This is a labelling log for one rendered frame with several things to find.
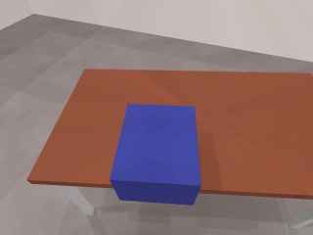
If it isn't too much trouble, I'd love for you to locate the table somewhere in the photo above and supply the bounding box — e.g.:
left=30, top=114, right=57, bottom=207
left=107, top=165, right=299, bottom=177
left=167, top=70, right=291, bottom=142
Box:
left=27, top=69, right=313, bottom=228

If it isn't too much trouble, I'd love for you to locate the carton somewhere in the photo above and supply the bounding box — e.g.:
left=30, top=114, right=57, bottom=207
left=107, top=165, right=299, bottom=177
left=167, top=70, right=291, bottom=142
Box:
left=110, top=104, right=201, bottom=206

